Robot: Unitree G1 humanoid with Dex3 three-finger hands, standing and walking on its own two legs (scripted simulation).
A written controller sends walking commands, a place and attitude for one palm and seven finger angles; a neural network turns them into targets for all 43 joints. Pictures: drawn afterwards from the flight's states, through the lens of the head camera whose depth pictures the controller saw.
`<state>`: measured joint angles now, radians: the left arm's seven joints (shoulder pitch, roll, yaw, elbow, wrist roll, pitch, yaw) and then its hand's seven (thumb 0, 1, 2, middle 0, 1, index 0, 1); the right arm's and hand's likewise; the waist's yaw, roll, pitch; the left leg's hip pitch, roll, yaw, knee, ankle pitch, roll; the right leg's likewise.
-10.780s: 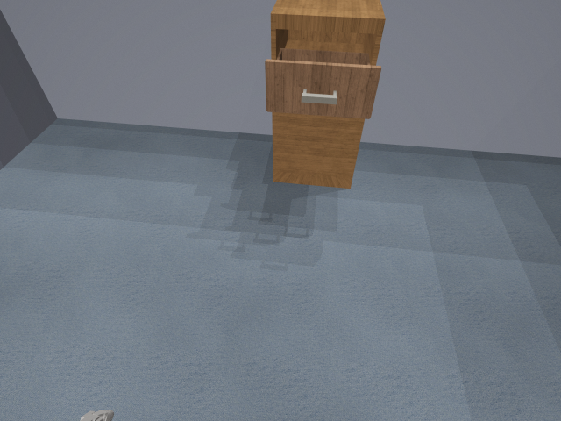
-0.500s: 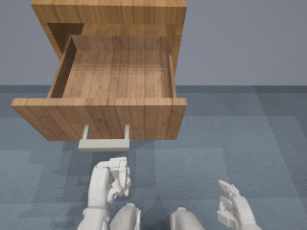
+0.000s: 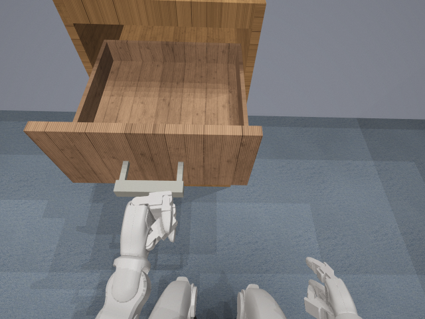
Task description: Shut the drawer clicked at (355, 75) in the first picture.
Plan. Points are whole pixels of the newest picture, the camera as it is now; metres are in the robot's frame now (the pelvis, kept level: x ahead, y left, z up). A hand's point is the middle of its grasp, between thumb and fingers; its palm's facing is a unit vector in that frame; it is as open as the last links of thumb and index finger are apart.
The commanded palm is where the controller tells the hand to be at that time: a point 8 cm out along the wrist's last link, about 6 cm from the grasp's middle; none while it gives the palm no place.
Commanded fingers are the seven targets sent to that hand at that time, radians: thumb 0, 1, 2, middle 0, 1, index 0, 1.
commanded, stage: push the drawer shut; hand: left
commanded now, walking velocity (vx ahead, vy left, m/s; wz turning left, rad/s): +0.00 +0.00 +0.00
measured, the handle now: (151, 177) +0.36 +0.13 +0.04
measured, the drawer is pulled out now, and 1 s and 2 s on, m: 0.29 0.15 0.03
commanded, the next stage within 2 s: none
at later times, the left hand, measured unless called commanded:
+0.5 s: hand (180, 187) +0.34 +0.08 +0.03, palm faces +0.01 -1.00 -0.04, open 3.1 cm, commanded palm +0.34 +0.13 +0.04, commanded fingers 0.00 0.90 0.90 -1.40 -1.60 -1.40 -1.60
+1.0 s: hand (181, 153) +0.42 +0.09 +0.03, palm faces +0.03 -1.00 -0.04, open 3.0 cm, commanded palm +0.41 +0.13 +0.04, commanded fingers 0.00 0.90 0.90 -1.40 -1.60 -1.40 -1.60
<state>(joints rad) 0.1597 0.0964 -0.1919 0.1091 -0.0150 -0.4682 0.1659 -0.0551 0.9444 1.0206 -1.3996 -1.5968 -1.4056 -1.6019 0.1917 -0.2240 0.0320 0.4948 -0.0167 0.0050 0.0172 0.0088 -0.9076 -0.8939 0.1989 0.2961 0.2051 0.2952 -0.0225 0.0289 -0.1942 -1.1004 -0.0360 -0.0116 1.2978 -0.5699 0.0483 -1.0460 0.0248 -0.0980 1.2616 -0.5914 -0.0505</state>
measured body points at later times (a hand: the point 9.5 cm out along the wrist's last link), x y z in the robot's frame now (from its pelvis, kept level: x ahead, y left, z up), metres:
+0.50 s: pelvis -0.02 +0.00 +0.00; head +0.07 +0.01 +0.44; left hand +0.34 +0.13 +0.04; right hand +0.11 -0.24 -0.11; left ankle +0.02 +0.09 -0.62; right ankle +0.01 -0.10 -0.62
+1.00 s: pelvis -0.01 +0.01 +0.00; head +0.10 +0.01 +0.44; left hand +0.41 +0.14 +0.04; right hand +0.06 -0.25 -0.12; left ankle +0.02 +0.09 -0.62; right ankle +0.01 -0.10 -0.62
